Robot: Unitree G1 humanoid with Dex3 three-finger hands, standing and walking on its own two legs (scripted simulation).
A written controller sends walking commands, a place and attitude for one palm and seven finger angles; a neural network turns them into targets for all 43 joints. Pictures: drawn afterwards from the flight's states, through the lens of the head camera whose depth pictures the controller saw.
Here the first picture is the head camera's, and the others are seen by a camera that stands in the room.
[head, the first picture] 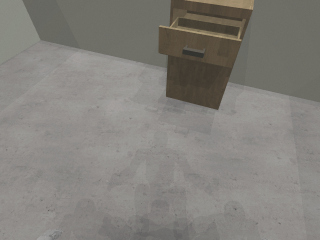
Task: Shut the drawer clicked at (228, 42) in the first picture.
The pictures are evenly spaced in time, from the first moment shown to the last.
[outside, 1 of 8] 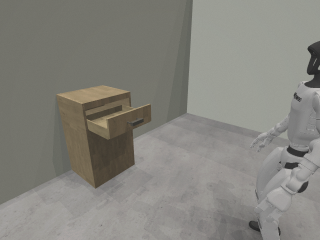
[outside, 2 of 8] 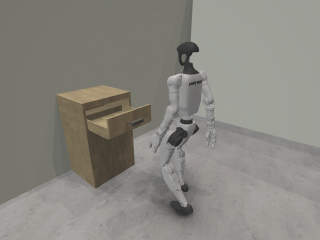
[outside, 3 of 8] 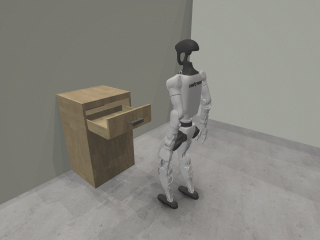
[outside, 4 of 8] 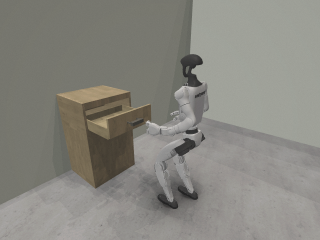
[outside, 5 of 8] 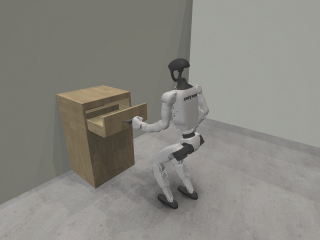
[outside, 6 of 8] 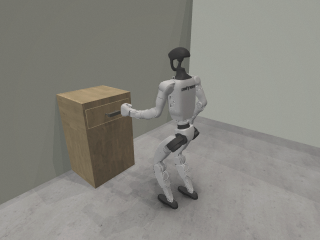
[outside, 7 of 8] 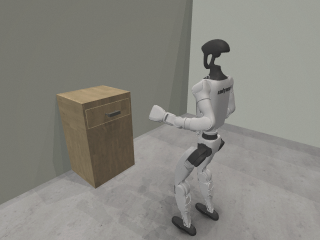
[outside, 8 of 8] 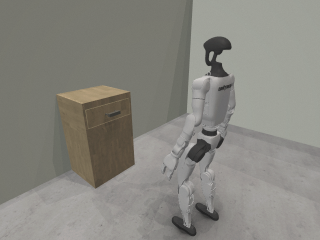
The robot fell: no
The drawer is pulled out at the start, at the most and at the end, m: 0.29 0.29 0.00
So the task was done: yes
